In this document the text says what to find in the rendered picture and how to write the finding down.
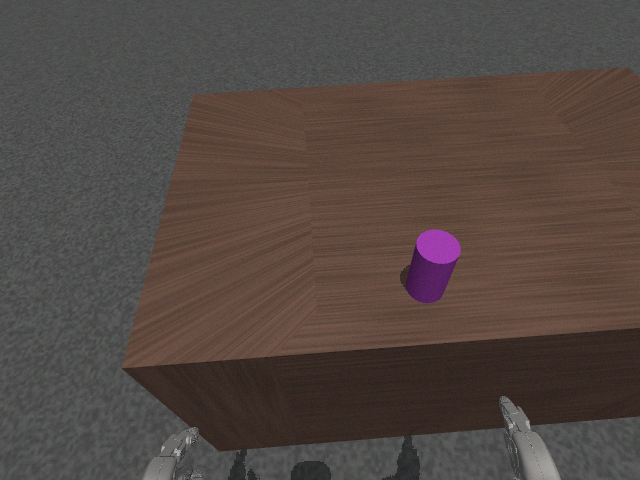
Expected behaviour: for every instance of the left robot hand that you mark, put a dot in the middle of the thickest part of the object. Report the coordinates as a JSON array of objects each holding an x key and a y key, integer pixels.
[{"x": 164, "y": 467}]

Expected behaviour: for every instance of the can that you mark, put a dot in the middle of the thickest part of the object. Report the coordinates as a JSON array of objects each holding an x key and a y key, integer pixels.
[{"x": 435, "y": 255}]

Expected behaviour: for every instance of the right robot hand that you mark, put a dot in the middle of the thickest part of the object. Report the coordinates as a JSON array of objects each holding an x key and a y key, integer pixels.
[{"x": 529, "y": 456}]

